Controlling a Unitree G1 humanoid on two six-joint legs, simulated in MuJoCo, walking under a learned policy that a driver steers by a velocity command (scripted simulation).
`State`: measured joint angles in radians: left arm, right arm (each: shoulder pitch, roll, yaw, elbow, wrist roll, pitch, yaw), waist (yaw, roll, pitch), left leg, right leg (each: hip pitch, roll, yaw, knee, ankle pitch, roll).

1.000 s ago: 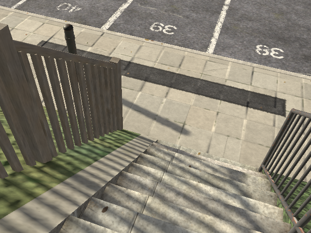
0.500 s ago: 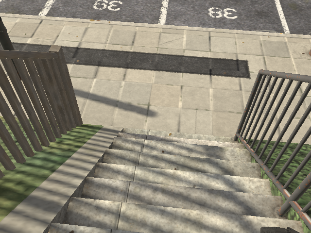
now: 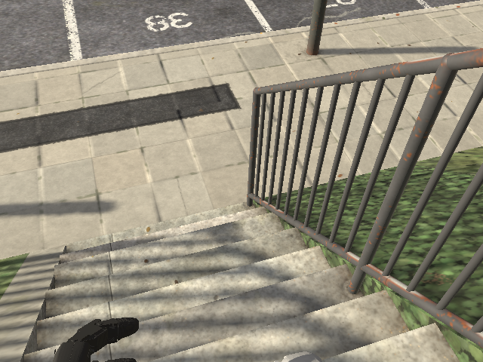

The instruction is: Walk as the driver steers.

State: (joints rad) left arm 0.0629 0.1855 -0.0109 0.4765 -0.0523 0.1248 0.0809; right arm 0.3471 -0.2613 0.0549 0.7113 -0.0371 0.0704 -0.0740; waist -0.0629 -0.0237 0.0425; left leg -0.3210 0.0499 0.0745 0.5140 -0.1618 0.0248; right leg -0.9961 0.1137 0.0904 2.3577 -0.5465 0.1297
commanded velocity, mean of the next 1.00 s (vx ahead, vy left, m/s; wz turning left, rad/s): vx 0.01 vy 0.00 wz -0.13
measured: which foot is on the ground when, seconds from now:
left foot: down 0.00-0.16, up 0.18-0.56, down 0.58-1.00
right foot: up 0.00-0.14, down 0.16-1.00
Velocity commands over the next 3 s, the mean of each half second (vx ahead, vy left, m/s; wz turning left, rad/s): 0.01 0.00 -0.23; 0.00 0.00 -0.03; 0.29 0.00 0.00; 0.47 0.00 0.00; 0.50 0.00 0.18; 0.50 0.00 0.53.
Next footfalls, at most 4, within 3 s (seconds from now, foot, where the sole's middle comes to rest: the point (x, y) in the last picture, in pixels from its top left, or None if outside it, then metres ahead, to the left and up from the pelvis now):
0.16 right None -0.01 -0.15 -0.60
0.58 left None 0.05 0.15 -0.74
1.42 left None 0.09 0.08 -0.77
1.76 right None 0.23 -0.20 -0.77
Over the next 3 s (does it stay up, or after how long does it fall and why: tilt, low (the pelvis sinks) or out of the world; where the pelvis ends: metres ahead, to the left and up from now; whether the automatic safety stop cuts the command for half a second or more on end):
stays up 0.72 -0.18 -0.44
